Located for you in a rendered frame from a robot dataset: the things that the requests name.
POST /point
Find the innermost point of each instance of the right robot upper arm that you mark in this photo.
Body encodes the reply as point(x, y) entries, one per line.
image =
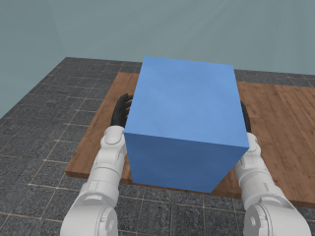
point(267, 220)

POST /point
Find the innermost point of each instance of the left robot forearm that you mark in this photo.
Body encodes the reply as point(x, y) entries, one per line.
point(101, 189)

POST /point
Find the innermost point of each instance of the carton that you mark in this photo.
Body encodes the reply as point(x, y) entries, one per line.
point(185, 128)

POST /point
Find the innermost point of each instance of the right robot forearm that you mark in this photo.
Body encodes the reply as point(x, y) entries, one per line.
point(255, 180)

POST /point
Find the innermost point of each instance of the robot right hand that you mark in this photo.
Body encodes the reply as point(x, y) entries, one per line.
point(246, 118)

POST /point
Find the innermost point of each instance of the left robot upper arm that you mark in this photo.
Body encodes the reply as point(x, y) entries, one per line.
point(95, 220)

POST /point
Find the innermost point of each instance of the robot left hand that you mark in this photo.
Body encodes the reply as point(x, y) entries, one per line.
point(119, 114)

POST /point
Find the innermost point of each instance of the table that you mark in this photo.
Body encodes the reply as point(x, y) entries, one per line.
point(282, 118)

